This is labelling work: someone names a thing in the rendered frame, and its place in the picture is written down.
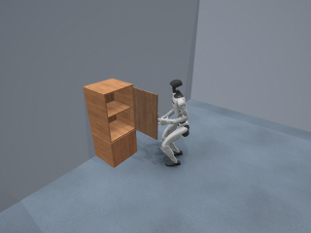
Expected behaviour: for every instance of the robot right shin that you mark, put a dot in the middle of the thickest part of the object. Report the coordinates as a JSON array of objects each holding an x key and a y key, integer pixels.
[{"x": 172, "y": 146}]

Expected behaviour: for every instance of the robot left forearm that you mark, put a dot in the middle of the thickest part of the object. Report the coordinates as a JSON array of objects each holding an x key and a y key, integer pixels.
[{"x": 177, "y": 120}]

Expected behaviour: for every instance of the cupboard door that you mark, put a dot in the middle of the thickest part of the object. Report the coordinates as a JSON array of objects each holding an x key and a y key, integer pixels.
[{"x": 145, "y": 110}]

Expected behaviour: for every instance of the left robot hand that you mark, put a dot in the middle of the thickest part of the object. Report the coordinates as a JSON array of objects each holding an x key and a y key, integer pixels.
[{"x": 163, "y": 121}]

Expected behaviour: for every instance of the robot right forearm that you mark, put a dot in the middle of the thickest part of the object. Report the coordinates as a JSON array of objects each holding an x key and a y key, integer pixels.
[{"x": 170, "y": 113}]

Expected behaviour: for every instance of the robot left upper arm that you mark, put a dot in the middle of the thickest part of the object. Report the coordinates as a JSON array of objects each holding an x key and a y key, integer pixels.
[{"x": 182, "y": 105}]

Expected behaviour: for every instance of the robot torso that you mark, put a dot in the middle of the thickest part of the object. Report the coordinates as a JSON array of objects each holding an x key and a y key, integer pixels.
[{"x": 178, "y": 112}]

